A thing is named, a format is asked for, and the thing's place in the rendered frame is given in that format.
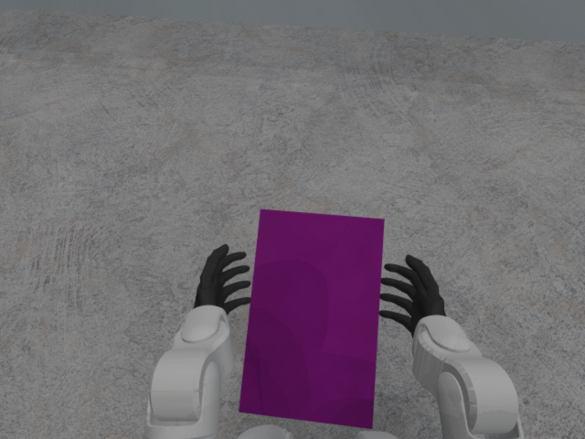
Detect left robot hand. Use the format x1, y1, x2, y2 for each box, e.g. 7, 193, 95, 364
194, 244, 250, 315

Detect right robot hand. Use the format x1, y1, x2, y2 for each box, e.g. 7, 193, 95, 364
379, 255, 446, 338

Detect robot left forearm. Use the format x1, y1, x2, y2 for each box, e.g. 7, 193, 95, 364
144, 305, 236, 439

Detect robot right forearm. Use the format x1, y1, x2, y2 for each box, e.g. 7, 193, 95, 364
412, 315, 525, 439

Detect carton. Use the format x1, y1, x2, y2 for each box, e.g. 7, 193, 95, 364
239, 209, 385, 429

